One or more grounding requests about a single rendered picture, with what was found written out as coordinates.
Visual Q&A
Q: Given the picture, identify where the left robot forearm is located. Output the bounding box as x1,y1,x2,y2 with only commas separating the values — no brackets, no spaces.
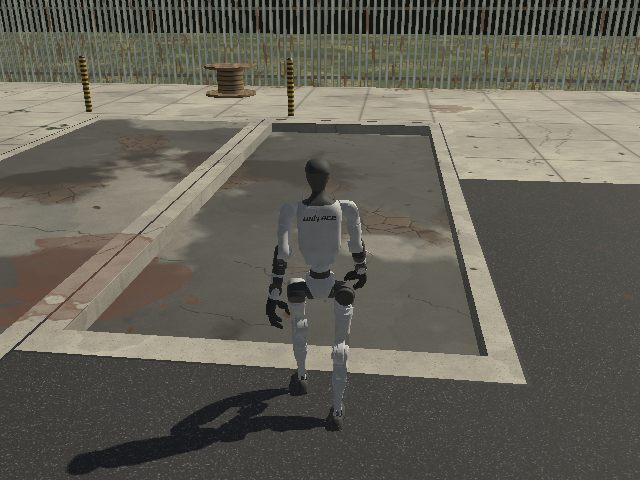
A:
268,245,287,300

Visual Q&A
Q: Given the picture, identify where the robot right foot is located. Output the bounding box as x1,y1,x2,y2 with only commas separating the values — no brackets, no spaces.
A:
330,403,345,431

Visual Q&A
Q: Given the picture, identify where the robot left hand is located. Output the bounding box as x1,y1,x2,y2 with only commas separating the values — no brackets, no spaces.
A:
266,297,290,329

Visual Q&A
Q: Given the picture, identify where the right robot forearm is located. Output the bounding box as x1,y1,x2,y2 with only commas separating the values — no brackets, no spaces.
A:
352,238,367,275

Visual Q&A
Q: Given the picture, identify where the left robot upper arm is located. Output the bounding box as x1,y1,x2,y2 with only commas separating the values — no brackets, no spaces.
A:
277,202,298,260

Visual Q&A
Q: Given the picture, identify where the robot left thigh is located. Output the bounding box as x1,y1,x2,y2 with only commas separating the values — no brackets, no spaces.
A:
287,278,308,336

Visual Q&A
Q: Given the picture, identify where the robot right hand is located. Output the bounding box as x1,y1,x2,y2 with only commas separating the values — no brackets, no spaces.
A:
344,270,367,290

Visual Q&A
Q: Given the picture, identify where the right robot upper arm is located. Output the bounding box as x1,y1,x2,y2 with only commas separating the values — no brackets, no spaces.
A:
339,200,363,253

